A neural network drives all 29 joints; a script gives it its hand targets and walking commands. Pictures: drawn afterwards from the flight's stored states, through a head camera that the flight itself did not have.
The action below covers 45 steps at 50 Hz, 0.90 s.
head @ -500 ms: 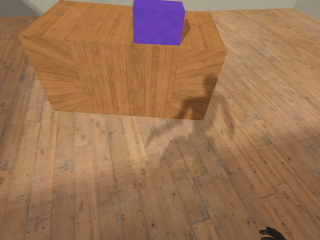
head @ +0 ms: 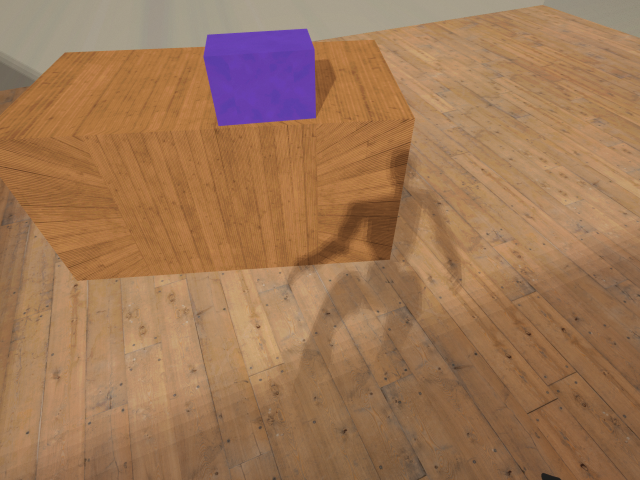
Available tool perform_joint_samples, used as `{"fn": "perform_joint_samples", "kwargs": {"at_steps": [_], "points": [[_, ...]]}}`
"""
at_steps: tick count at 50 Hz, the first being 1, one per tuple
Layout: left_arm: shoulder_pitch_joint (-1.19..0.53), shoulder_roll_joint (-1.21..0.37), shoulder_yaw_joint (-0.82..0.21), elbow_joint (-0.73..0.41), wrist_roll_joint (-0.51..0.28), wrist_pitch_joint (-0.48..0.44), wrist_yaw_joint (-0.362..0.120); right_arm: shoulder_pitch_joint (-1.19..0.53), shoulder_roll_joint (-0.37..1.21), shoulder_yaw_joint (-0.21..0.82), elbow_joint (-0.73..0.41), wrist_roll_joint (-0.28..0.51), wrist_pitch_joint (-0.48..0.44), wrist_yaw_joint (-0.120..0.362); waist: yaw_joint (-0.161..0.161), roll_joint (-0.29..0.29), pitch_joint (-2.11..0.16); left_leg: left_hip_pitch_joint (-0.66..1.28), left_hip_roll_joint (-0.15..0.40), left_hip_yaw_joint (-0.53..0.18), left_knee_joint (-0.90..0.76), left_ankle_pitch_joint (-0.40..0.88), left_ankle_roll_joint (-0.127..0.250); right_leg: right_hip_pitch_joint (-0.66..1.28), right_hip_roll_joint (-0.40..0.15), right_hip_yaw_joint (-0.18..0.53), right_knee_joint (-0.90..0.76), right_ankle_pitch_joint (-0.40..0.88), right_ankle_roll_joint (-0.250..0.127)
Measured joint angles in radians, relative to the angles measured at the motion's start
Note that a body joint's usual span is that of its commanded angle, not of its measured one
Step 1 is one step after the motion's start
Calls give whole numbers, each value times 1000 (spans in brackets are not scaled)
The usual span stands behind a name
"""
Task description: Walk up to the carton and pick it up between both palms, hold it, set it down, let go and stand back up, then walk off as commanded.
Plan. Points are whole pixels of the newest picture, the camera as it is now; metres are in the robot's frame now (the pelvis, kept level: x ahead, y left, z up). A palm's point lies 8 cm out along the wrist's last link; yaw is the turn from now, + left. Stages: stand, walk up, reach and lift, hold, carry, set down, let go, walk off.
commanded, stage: walk up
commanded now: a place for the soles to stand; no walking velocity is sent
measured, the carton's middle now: (262, 77) +1.20 +0.15 +0.00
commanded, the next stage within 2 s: none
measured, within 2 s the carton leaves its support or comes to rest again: neither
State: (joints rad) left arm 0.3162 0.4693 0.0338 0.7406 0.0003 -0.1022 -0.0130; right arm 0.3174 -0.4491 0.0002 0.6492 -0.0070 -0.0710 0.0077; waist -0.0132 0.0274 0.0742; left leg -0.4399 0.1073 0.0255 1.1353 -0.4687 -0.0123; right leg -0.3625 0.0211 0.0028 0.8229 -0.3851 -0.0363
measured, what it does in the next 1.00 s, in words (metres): walks ahead: left foot, then right foot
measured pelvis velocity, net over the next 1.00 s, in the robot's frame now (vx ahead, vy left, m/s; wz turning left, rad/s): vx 0.13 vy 0.05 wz -0.08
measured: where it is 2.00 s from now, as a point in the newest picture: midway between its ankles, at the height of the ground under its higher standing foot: outside the picture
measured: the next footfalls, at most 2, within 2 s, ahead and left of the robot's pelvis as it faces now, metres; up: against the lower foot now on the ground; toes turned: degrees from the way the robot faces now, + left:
left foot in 0.20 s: +0.13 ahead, +0.17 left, +0.00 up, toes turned +4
right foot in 0.66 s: +0.20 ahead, -0.10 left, +0.00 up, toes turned -6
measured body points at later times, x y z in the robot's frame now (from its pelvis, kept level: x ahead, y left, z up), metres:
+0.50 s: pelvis +0.06 +0.07 +0.01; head +0.07 +0.10 +0.46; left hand +0.19 +0.38 -0.10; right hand +0.14 -0.26 -0.05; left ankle +0.09 +0.17 -0.70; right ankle +0.10 -0.09 -0.65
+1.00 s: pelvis +0.13 +0.05 +0.00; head +0.12 +0.04 +0.45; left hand +0.26 +0.38 -0.07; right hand +0.20 -0.27 -0.09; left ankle +0.19 +0.19 -0.69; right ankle +0.16 -0.09 -0.70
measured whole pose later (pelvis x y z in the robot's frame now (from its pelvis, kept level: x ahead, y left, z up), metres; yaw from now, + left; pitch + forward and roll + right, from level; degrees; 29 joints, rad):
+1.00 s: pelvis +0.13 +0.05 +0.00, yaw -5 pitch -4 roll -1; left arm 0.31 0.47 0.04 0.74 0.00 -0.09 -0.02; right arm 0.34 -0.46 0.00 0.66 -0.01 -0.05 0.03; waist -0.01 0.05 0.05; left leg -0.44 0.09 0.00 0.90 -0.47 0.01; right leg -0.37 -0.02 -0.02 0.78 -0.35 -0.02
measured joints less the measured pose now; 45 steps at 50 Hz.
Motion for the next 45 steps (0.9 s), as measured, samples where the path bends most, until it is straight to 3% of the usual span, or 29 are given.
{"fn": "perform_joint_samples", "kwargs": {"at_steps": [10, 12, 16, 23, 29, 33, 35, 37, 39, 45], "points": [[0, 3, 5, 0, 0, 3, 0, 0, -5, 0, -1, 0, 12, 8, -1, 19, -9, -15, 0, -16, -236, 17, 1, 33, 7, -3, 0, -49, 0], [-1, 6, 6, 1, 0, 16, -1, 0, -1, 0, 1, -2, -1, 8, -1, -7, -8, -7, -18, 2, -268, 117, 5, 25, -13, 10, 22, -57, 0], [-11, -4, -1, 0, 0, 36, -2, 19, 0, 0, 3, -8, -18, 8, -7, -35, -20, 10, -25, 37, -286, 94, 25, -93, 13, 39, 261, -58, 0], [-15, 5, -2, 0, 0, 39, -13, 26, 0, 0, 5, -8, -18, 8, -6, -77, -21, 89, -25, 80, -378, 108, 33, -182, -9, 40, 283, -52, 0], [-14, 5, -2, 0, 0, 41, -28, 26, 0, 0, 5, -8, -18, 8, -6, -78, -39, 113, -26, 108, -387, 82, 33, -184, -57, 34, 183, -32, 0], [-14, 5, 0, -1, 0, 21, -30, 26, 0, 0, 5, -8, -11, 11, -5, -79, -53, 112, -26, 139, -376, 58, 24, -145, -67, 26, -13, -11, 0], [-15, -1, 1, -1, 0, -2, -24, 26, 0, 0, 6, -8, -4, 11, -5, -51, -32, 110, -7, 115, -314, 29, 23, -115, -50, 12, -48, 126, 8], [-10, -13, 1, 0, 0, -9, -13, 26, 6, 0, 6, -6, 13, 11, -3, -17, -18, 82, -10, 50, -185, 6, 23, -81, -33, -10, -42, 109, 18], [-2, -11, 1, 0, 0, -6, -6, 26, 8, 0, 5, -6, 20, 12, 1, -10, -18, 51, -20, 32, -86, -2, 23, -56, -34, -11, -42, 82, 18], [-1, -6, 6, 0, 0, 3, 1, 26, -14, 0, 5, -6, 21, 17, 3, 14, -19, -3, -20, -18, -99, 0, 23, -18, -40, -14, -42, 53, 18]]}}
